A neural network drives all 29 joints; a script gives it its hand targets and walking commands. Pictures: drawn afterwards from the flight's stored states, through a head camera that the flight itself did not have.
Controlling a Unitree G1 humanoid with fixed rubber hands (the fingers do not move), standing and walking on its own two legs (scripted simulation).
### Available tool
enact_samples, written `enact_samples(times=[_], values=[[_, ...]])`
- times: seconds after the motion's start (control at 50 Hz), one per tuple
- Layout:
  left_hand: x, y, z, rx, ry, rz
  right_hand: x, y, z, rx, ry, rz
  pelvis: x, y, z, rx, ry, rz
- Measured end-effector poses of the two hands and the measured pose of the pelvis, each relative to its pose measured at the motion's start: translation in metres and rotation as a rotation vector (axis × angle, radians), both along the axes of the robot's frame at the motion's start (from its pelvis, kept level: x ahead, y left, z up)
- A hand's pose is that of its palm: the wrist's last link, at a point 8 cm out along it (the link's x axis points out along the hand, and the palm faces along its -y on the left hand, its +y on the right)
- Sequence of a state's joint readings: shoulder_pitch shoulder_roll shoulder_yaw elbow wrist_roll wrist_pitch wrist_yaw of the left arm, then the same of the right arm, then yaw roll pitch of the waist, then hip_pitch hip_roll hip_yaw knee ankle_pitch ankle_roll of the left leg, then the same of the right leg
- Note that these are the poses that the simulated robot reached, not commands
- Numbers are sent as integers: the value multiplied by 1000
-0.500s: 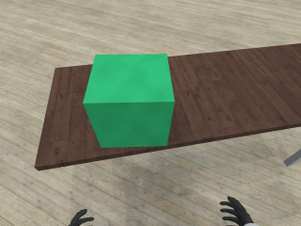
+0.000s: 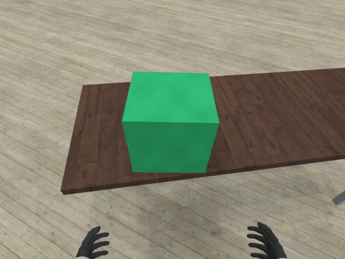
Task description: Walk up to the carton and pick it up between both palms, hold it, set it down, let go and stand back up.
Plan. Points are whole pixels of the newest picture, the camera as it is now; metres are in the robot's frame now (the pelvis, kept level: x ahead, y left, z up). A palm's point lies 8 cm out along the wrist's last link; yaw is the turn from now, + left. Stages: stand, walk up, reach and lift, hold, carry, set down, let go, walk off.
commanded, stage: reach and lift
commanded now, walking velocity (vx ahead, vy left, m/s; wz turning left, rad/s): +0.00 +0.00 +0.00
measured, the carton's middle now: (170, 123) +0.50 +0.05 +0.02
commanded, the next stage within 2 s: none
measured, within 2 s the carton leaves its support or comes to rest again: neither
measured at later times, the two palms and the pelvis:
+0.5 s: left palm (92, 223) +0.22 +0.22 -0.04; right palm (274, 223) +0.23 -0.21 -0.04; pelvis +0.05 +0.01 +0.01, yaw -1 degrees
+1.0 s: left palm (94, 196) +0.26 +0.22 +0.00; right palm (273, 199) +0.28 -0.20 +0.00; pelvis +0.06 -0.01 +0.01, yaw -1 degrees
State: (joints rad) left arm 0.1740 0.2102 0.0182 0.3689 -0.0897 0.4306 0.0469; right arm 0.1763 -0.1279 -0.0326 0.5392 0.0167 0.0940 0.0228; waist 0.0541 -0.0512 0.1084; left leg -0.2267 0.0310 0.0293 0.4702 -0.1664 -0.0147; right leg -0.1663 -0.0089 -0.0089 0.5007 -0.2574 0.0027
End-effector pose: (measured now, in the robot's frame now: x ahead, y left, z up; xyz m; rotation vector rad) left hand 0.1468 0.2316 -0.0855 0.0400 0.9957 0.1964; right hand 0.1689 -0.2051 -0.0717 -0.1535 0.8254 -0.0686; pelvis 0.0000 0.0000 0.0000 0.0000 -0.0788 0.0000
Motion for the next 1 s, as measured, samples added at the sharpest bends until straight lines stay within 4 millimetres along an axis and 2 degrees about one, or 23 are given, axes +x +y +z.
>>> enact_samples(times=[0.12, 0.26, 0.34, 0.52, 0.68, 1.0], values=[[17, 5, 9, 29, -107, 10, 17, -4, 13, 0, -83, 22, 9, 9, 2, 0, 16, -11], [50, -1, 26, 34, -216, -16, 40, 5, 19, 51, -142, 34, 22, 15, 5, -1, 27, -18], [62, -5, 36, 25, -264, -19, 50, 9, 23, 69, -180, 34, 32, 15, 7, -1, 28, -23], [71, -9, 45, 33, -334, -6, 68, -2, 37, 58, -264, 18, 52, 10, 10, 2, 21, -22], [81, -11, 58, 42, -429, -3, 79, -10, 49, 70, -339, -3, 61, 1, 10, 4, 27, -17], [117, -12, 89, 26, -618, -34, 107, 6, 76, 124, -505, -14, 61, -9, 10, 9, 19, -14]])
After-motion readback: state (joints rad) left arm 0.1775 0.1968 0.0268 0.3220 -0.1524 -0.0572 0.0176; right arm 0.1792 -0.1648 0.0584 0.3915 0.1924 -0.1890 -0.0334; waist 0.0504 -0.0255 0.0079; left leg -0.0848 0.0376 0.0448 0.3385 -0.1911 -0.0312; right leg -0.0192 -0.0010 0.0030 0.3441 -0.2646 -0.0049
